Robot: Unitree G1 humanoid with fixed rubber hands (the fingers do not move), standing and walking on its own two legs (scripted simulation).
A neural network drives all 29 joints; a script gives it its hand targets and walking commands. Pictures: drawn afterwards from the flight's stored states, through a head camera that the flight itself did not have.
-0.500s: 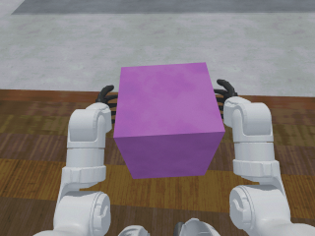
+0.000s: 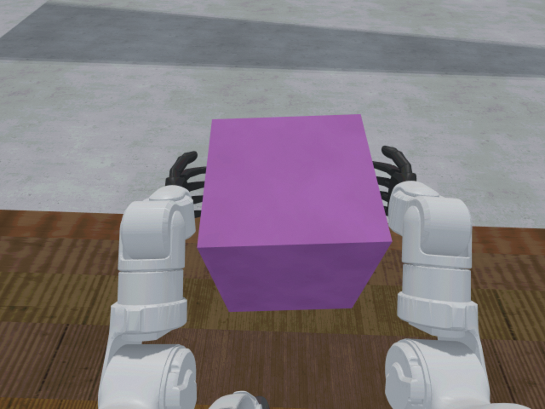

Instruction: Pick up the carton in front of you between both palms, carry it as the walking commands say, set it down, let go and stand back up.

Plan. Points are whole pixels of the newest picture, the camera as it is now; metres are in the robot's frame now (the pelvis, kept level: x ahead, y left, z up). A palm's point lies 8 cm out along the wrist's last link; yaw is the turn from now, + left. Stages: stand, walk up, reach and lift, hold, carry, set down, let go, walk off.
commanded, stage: carry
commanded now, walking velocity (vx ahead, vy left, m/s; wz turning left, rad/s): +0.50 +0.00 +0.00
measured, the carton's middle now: (288, 222) +0.37 +0.02 +0.06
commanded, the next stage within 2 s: none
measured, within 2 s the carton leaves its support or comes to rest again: neither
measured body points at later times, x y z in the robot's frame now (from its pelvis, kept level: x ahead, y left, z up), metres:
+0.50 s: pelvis +0.31 +0.08 -0.10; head +0.35 +0.09 +0.35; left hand +0.66 +0.22 -0.03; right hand +0.66 -0.08 -0.02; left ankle +0.15 +0.06 -0.73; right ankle +0.45 +0.02 -0.81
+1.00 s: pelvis +0.66 +0.16 -0.29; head +0.67 +0.15 +0.16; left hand +1.02 +0.32 -0.19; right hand +1.02 +0.02 -0.20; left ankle +0.70 +0.23 -1.00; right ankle +0.52 +0.05 -0.82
